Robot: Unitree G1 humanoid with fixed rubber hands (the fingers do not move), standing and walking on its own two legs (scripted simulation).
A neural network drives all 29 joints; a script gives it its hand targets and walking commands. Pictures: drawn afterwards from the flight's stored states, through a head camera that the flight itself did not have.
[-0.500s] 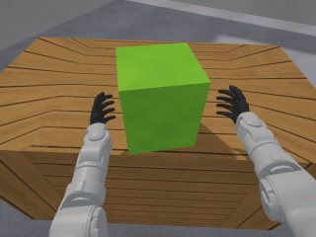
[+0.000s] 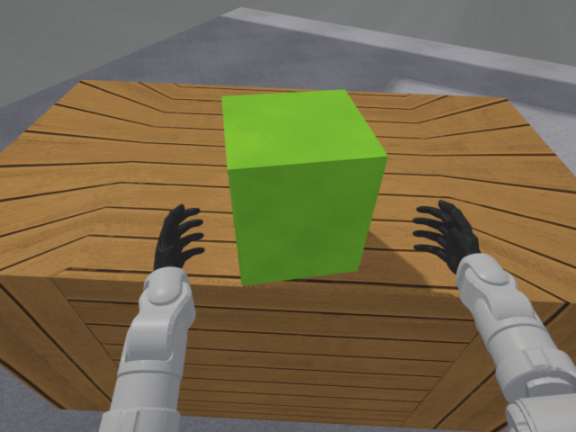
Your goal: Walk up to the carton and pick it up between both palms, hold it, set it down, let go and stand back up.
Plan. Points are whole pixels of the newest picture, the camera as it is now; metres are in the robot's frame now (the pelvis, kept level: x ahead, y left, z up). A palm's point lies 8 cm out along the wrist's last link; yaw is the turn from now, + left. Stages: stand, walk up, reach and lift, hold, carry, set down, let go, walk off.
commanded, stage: set down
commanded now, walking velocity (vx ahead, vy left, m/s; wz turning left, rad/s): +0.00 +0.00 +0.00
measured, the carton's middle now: (293, 188) +0.49 +0.07 +0.09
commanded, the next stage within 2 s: none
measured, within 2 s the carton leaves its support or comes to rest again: neither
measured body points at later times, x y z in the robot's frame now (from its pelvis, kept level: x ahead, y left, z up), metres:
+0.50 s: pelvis +0.00 +0.00 +0.00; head -0.04 +0.02 +0.45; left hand +0.24 +0.22 +0.10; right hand +0.32 -0.20 +0.07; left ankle +0.08 +0.13 -0.75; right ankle -0.02 -0.11 -0.75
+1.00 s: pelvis +0.00 +0.01 +0.00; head -0.04 +0.02 +0.45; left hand +0.21 +0.22 +0.08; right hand +0.27 -0.19 +0.05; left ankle +0.08 +0.13 -0.75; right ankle -0.02 -0.11 -0.75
